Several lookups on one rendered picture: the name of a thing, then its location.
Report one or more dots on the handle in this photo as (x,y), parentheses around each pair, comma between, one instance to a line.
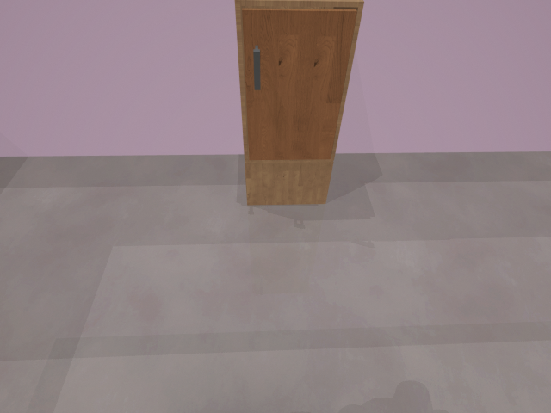
(256,55)

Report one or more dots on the cupboard door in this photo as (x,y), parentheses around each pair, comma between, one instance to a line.
(304,55)

